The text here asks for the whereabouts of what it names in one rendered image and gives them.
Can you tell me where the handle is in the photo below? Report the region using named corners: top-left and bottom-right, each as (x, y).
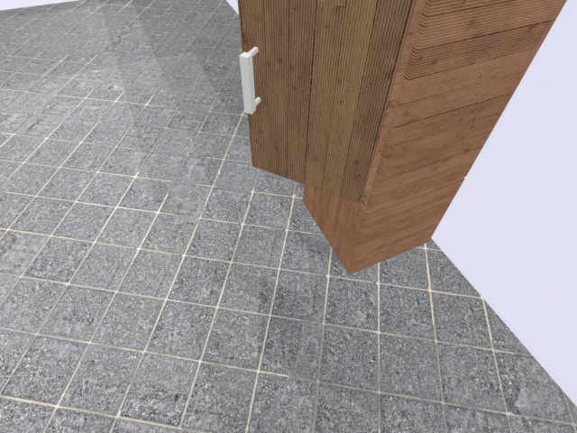
top-left (239, 47), bottom-right (261, 115)

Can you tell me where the cupboard door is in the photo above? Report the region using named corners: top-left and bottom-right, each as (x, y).
top-left (237, 0), bottom-right (416, 204)

